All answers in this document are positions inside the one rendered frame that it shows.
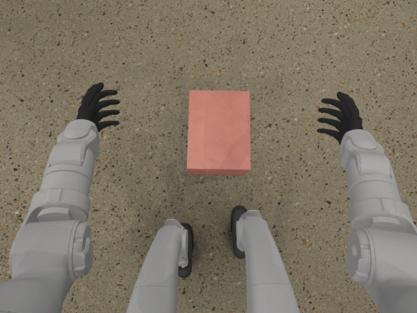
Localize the robot left thigh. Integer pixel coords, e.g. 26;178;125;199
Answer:
126;226;188;313

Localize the robot right upper arm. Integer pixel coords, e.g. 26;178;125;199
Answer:
345;228;417;313

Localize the carton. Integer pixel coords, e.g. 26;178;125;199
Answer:
187;90;251;175

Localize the left robot forearm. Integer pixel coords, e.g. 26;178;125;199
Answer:
9;119;100;277

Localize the robot left foot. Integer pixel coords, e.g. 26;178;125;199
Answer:
178;223;194;278

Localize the robot right hand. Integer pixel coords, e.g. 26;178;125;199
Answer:
317;92;363;144

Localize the robot left hand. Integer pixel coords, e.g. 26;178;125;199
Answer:
77;82;120;132

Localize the robot left upper arm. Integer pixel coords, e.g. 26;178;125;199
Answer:
0;220;94;313

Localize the right robot forearm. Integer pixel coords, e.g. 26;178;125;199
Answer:
339;129;417;235

